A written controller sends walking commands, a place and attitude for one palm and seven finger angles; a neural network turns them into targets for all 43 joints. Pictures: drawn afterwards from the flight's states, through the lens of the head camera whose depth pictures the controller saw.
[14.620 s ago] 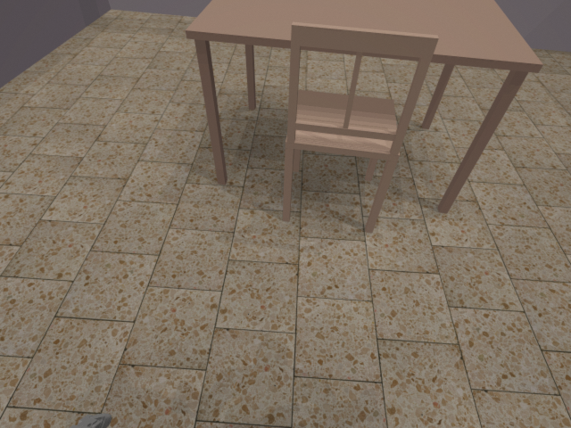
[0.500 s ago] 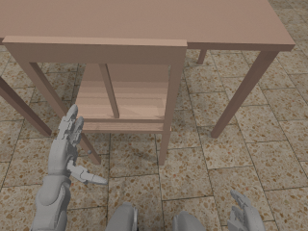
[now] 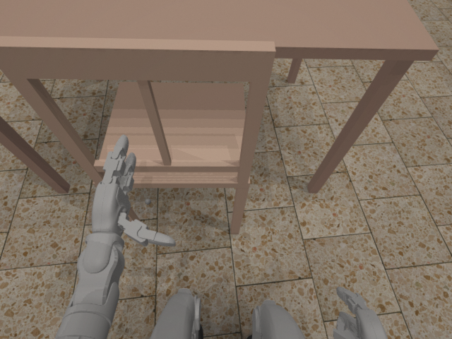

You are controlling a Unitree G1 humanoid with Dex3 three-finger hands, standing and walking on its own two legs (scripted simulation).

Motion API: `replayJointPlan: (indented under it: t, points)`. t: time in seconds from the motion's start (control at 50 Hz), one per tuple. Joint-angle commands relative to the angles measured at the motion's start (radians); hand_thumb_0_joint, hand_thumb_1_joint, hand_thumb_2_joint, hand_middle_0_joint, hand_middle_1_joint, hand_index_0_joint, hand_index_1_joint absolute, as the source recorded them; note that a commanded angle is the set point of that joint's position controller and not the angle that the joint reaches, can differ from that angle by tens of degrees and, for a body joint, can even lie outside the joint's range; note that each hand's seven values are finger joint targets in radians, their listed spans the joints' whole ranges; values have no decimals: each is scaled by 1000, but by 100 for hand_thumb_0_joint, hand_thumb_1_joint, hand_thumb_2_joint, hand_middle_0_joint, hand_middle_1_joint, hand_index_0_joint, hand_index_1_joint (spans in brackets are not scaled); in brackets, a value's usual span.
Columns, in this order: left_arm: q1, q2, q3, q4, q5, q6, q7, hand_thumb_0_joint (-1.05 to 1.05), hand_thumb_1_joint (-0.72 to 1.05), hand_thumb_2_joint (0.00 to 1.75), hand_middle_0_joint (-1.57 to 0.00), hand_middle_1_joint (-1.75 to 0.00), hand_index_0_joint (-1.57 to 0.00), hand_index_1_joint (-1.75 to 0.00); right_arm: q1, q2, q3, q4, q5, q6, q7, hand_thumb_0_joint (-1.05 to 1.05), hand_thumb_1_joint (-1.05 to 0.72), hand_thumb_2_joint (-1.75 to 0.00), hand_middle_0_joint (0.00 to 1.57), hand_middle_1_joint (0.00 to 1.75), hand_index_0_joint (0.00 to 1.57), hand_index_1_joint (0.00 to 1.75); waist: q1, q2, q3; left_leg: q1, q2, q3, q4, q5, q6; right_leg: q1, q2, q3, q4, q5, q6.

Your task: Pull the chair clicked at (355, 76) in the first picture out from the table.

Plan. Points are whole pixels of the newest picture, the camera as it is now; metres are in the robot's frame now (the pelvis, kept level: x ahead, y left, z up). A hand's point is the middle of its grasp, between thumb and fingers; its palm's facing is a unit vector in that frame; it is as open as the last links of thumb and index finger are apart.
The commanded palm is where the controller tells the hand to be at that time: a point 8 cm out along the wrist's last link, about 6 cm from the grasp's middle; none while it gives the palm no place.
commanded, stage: aim the fingers beside a spindle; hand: left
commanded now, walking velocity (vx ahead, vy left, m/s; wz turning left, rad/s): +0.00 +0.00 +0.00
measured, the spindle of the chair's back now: (157, 128) +0.50 +0.16 +0.02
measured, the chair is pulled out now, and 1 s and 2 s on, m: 0.00 0.00 0.00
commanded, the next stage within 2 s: push the fingers through the gap in 0.74 s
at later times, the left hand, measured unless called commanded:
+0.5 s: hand (160, 195) +0.36 +0.13 +0.02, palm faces +0.02 -1.00 -0.02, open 16.9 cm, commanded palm +0.34 +0.18 +0.02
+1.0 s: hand (160, 192) +0.36 +0.13 +0.02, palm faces +0.03 -1.00 -0.03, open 16.9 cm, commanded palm +0.35 +0.18 +0.02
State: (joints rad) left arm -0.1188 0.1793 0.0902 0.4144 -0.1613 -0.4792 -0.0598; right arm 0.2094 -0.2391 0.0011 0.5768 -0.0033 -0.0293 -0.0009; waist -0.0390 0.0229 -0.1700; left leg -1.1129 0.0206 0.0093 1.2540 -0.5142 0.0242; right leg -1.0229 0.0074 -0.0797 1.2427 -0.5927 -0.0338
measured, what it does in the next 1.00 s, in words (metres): stands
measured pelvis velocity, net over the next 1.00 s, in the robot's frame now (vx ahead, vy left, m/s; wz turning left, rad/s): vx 0.00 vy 0.00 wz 0.00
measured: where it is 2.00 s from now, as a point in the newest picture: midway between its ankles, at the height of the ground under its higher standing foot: outside the picture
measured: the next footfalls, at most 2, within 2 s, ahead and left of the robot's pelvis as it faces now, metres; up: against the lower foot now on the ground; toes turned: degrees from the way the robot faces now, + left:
none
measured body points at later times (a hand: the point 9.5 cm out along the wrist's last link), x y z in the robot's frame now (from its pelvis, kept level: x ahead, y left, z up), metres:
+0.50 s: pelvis +0.00 +0.00 +0.00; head +0.11 +0.00 +0.43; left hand +0.35 +0.18 +0.02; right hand +0.13 -0.25 -0.12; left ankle +0.04 +0.10 -0.63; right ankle +0.00 -0.10 -0.63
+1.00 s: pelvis +0.00 +0.00 -0.01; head +0.11 +0.00 +0.43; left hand +0.35 +0.19 +0.02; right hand +0.14 -0.25 -0.12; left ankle +0.04 +0.10 -0.63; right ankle +0.00 -0.10 -0.63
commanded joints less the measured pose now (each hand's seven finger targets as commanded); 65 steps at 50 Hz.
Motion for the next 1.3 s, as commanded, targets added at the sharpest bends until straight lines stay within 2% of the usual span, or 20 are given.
replayJointPlan:
  t: [0.0, 0.08, 0.1, 0.12, 0.16, 0.18, 0.22, 0.26, 0.36, 0.52, 0.56, 0.62, 0.68, 0.72, 0.82, 0.88, 1.04, 1.08, 1.22, 1.28]
  points:
    - [-280, 66, -1, -187, 12, -75, 17, 0, -50, 30, -6, -8, -6, -8, 13, -146, -58, -107, -1, -32, -9, 0, -90, -90, 20, 30, 20, 30, -32, 23, -352, 327, -4, -55, -131, 242, -1, 86, 3, 51, -179, 273, 6]
    - [-317, 86, 26, -143, 27, -81, 45, 0, -50, 30, -6, -8, -6, -8, 24, -149, -59, -98, -7, -21, -6, 0, -90, -90, 20, 30, 20, 30, -25, 5, -384, 315, -7, -55, -119, 262, -1, 96, 5, 54, -161, 295, 4]
    - [-311, 76, 21, -145, 30, -83, 51, 0, -50, 30, -6, -8, -6, -8, 21, -145, -59, -102, -8, -18, -2, 0, -90, -90, 20, 30, 20, 30, -17, 27, -402, 329, -7, -56, -119, 274, -4, 92, 4, 51, -156, 303, 2]
    - [-321, 56, 3, -141, 31, -81, 55, 0, -50, 30, -6, -8, -6, -8, 24, -144, -59, -103, -8, -13, 1, 0, -90, -90, 20, 30, 20, 30, -27, 12, -409, 334, -6, -54, -114, 286, -3, 91, 4, 49, -154, 316, 4]
    - [-274, 107, 56, -136, 34, -79, 65, 0, -50, 30, -6, -8, -6, -8, 31, -149, -60, -107, -9, -3, 4, 0, -90, -90, 20, 30, 20, 30, -5, 6, -434, 329, -7, -52, -117, 314, -4, 127, 8, 51, -147, 348, 2]
    - [-264, 106, 55, -147, 39, -79, 67, 0, -50, 30, -6, -8, -6, -8, 27, -145, -60, -114, -8, 3, 7, 0, -90, -90, 20, 30, 20, 30, 1, 17, -437, 334, -7, -49, -121, 323, -6, 134, 6, 54, -146, 362, 2]
    - [-263, 70, 21, -147, 37, -70, 68, 0, -50, 30, -6, -8, -6, -8, 26, -140, -59, -119, -5, 13, 12, 0, -90, -90, 20, 30, 20, 30, -12, 15, -407, 333, -6, -45, -126, 313, -5, 129, 6, 51, -158, 356, 4]
    - [-263, 103, 53, -143, 36, -72, 72, 0, -50, 30, -6, -8, -6, -8, 28, -144, -57, -120, -5, 18, 9, 0, -90, -90, 20, 30, 20, 30, -11, -7, -396, 308, -6, -47, -126, 294, -2, 137, 9, 56, -158, 346, 5]
    - [-297, 40, -20, -161, 35, -84, 65, 0, -50, 30, -6, -8, -6, -8, 30, -142, -60, -114, -4, 16, 8, 0, -90, -90, 20, 30, 20, 30, -40, -12, -377, 330, -1, -56, -121, 287, 0, 96, 8, 49, -162, 328, 6]
    - [-325, 69, 8, -125, 41, -91, 69, 0, -50, 30, -6, -8, -6, -8, 27, -140, -59, -105, -5, 17, 5, 0, -90, -90, 20, 30, 20, 30, -30, -10, -378, 305, -9, -47, -114, 257, 2, 107, 5, 59, -166, 310, 5]
    - [-330, 104, 44, -121, 39, -92, 70, 0, -50, 30, -6, -8, -6, -8, 30, -143, -57, -107, -4, 19, 3, 0, -90, -90, 20, 30, 20, 30, -21, -12, -382, 287, -11, -45, -114, 255, 3, 126, 7, 64, -164, 314, 4]
    - [-299, 77, 25, -156, 35, -92, 65, 0, -50, 30, -6, -8, -6, -8, 27, -138, -60, -116, -6, 19, 6, 0, -90, -90, 20, 30, 20, 30, -11, 13, -429, 334, -10, -43, -114, 305, -1, 140, 4, 62, -157, 359, 4]
    - [-279, 65, 7, -144, 31, -81, 58, 0, -50, 30, -6, -8, -6, -8, 29, -137, -58, -116, -2, 22, 9, 0, -90, -90, 20, 30, 20, 30, -23, -5, -397, 322, -8, -44, -118, 309, 1, 141, 6, 60, -162, 369, 5]
    - [-246, 78, 23, -134, 29, -76, 54, 0, -50, 30, -6, -8, -6, -8, 27, -140, -59, -118, -1, 24, 8, 0, -90, -90, 20, 30, 20, 30, -17, -16, -381, 306, -8, -40, -119, 292, 1, 145, 7, 63, -170, 361, 6]
    - [-295, 55, -5, -161, 28, -87, 52, 0, -50, 30, -6, -8, -6, -8, 20, -137, -59, -116, -2, 17, 5, 0, -90, -90, 20, 30, 20, 30, -31, -5, -367, 296, -12, -41, -112, 260, 3, 124, 4, 67, -173, 330, 7]
    - [-377, 88, 17, -151, 36, -98, 59, 0, -50, 30, -6, -8, -6, -8, 25, -141, -58, -101, -5, 14, 0, 0, -90, -90, 20, 30, 20, 30, -44, -1, -375, 290, -11, -44, -99, 248, 5, 101, 5, 69, -166, 310, 8]
    - [-429, 111, 49, -54, 33, -81, 50, 0, -50, 30, -6, -8, -6, -8, 37, -143, -55, -89, -3, 12, -2, 0, -90, -90, 20, 30, 20, 30, -37, 11, -400, 285, -12, -40, -102, 247, 2, 116, 8, 74, -170, 310, 7]
    - [-475, 118, 57, -25, 28, -72, 46, 0, -50, 30, -6, -8, -6, -8, 47, -146, -54, -81, -2, 14, -3, 0, -90, -90, 20, 30, 20, 30, -51, -4, -395, 275, -11, -43, -99, 252, 4, 114, 8, 71, -169, 319, 8]
    - [-529, 134, 90, 23, 22, -77, 43, 0, -50, 30, -6, -8, -6, -8, 73, -149, -58, -69, -6, 14, 1, 0, -90, -90, 20, 30, 20, 30, -45, 13, -436, 296, -11, -41, -99, 294, 1, 124, 11, 71, -164, 355, 7]
    - [-567, 142, 95, 50, 29, -84, 42, 0, -50, 30, -6, -8, -6, -8, 84, -149, -58, -61, -7, 16, 4, 0, -90, -90, 20, 30, 20, 30, -55, 17, -428, 290, -9, -41, -97, 293, 1, 108, 12, 71, -160, 353, 9]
